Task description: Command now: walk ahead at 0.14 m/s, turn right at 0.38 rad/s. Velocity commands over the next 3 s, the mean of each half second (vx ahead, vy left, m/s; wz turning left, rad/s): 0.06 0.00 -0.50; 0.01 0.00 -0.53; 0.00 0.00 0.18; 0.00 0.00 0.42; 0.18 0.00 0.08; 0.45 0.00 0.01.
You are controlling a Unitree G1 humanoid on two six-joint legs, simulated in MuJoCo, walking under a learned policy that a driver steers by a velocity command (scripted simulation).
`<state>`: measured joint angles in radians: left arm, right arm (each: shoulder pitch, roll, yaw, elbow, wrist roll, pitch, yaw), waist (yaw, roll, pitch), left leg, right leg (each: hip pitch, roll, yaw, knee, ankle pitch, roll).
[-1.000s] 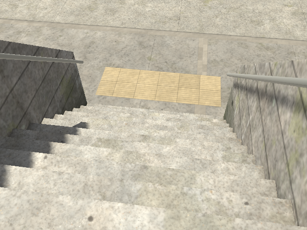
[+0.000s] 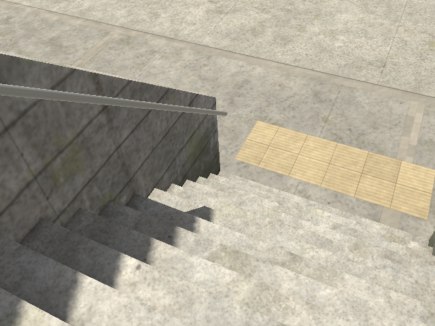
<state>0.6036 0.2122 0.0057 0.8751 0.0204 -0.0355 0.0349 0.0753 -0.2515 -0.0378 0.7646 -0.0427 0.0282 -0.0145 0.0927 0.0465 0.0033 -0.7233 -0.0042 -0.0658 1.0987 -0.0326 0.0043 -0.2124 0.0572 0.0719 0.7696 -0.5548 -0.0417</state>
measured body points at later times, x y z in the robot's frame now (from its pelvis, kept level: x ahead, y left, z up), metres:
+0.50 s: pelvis +0.10 +0.07 -0.19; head +0.11 +0.09 +0.26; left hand +0.40 +0.23 -0.26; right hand +0.05 -0.19 -0.31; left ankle +0.19 +0.15 -0.91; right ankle +0.10 -0.08 -0.65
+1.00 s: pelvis +0.01 -0.06 -0.19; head -0.04 -0.13 +0.25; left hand +0.26 +0.06 -0.25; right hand -0.02 -0.41 -0.31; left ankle +0.18 +0.08 -0.78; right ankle -0.07 -0.18 -0.70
